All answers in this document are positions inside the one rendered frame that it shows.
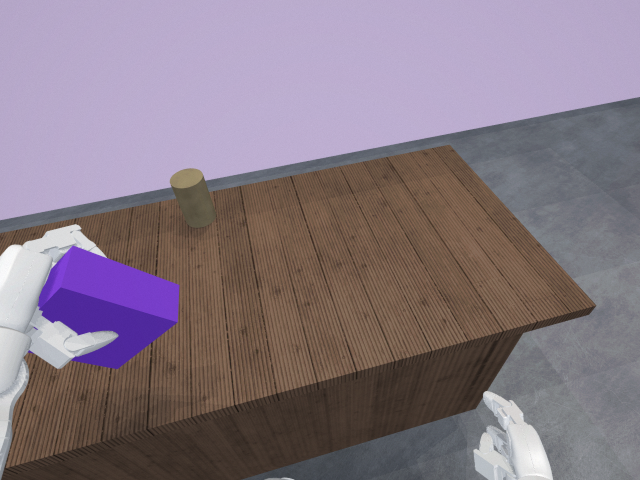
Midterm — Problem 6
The sponge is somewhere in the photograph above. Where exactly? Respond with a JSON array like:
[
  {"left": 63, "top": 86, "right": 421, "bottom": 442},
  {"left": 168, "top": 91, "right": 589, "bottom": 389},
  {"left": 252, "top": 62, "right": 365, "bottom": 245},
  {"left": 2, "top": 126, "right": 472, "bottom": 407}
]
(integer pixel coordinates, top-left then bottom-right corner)
[{"left": 28, "top": 246, "right": 179, "bottom": 369}]

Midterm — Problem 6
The table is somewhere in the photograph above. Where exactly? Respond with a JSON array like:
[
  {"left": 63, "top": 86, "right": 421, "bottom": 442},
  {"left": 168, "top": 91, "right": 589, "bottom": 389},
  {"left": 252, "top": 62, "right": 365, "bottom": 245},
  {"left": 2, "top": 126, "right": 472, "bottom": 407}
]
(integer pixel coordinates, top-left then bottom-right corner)
[{"left": 0, "top": 145, "right": 596, "bottom": 480}]

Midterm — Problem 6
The right robot hand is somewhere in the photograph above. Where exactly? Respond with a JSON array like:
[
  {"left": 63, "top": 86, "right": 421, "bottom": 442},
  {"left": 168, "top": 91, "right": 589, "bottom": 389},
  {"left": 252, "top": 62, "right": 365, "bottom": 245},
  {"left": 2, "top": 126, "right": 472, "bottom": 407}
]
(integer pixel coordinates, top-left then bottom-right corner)
[{"left": 473, "top": 391, "right": 553, "bottom": 480}]

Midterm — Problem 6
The robot left forearm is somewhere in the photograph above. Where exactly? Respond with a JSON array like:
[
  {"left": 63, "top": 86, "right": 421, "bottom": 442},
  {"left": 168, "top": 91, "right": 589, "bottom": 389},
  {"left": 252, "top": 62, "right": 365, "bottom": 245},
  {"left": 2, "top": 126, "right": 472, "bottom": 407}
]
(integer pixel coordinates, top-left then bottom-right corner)
[{"left": 0, "top": 326, "right": 32, "bottom": 480}]

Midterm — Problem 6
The left robot hand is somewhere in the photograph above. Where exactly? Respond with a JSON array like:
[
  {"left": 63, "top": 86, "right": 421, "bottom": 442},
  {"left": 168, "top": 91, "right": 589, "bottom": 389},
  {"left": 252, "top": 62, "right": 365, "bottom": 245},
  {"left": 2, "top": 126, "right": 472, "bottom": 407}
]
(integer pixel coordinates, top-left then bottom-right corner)
[{"left": 0, "top": 224, "right": 119, "bottom": 369}]

